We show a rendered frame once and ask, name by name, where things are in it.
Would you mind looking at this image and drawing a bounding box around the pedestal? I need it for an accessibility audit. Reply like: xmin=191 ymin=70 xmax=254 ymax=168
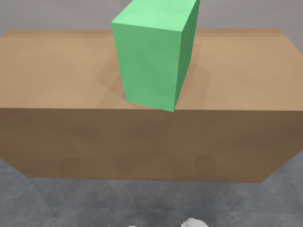
xmin=0 ymin=27 xmax=303 ymax=183

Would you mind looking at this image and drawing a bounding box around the carton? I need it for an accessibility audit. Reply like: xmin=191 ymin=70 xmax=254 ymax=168
xmin=111 ymin=0 xmax=201 ymax=113

